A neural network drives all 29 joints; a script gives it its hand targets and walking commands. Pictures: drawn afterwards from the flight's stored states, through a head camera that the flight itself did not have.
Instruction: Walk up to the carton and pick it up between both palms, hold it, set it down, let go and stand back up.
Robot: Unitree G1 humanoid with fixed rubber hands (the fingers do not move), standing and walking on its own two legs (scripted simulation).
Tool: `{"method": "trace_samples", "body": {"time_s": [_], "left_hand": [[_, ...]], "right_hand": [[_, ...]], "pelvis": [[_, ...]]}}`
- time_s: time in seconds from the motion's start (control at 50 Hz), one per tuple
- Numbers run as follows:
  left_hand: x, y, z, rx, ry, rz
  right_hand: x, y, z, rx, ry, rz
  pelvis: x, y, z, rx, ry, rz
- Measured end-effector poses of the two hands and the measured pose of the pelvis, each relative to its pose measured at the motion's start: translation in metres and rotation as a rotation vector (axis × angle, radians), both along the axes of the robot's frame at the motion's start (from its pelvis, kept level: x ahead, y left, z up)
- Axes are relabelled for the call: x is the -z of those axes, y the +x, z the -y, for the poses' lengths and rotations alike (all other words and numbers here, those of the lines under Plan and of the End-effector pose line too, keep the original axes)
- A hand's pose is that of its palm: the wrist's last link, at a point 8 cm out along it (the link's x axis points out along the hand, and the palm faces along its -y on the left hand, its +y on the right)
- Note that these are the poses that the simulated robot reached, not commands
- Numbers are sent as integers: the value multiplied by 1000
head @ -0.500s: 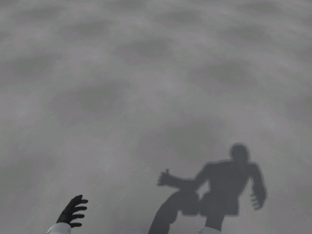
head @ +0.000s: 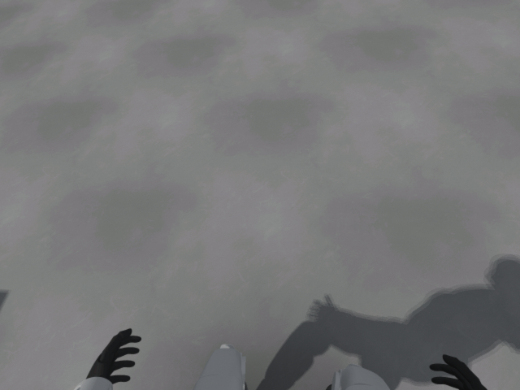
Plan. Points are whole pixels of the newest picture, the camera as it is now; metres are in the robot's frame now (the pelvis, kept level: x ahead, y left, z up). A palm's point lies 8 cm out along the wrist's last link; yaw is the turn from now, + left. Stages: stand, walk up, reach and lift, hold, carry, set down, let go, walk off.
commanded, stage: walk up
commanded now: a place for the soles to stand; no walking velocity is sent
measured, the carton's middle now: out of the picture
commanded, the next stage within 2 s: none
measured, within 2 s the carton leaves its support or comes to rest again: neither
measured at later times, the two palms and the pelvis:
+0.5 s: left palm out of the picture -0.08 +0.42 -0.11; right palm (343, 340) +0.20 -0.09 -0.12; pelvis -0.04 +0.11 -0.01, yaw +25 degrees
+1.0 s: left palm out of the picture -0.27 +0.48 -0.10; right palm (223, 336) +0.21 +0.11 -0.12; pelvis -0.09 +0.21 -0.01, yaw +48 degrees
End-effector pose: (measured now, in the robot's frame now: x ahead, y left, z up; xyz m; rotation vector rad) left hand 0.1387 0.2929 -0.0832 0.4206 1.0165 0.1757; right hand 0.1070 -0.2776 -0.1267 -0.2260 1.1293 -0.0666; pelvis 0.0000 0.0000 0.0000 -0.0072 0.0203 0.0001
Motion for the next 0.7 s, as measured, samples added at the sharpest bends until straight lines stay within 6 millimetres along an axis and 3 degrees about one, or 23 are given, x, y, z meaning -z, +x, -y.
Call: {"method": "trace_samples", "body": {"time_s": [0.16,0.28,0.44,0.56,0.7], "left_hand": [[30,-55,-58,-142,-67,-20],[31,-95,-79,-241,-69,1],[20,-192,-112,-423,-23,-75],[29,-247,-147,-528,-34,-107],[21,-272,-166,-601,-17,-28]], "right_hand": [[-9,29,-55,-146,-60,1],[-13,47,-83,-250,-71,8],[-13,88,-154,-405,-10,65],[-9,93,-215,-507,-10,65],[-12,92,-253,-597,-23,55]], "pelvis": [[10,-11,-47,-140,2,2],[9,-21,-61,-244,12,-1],[5,-32,-89,-388,11,8],[11,-46,-128,-486,12,14],[9,-59,-147,-585,16,18]]}}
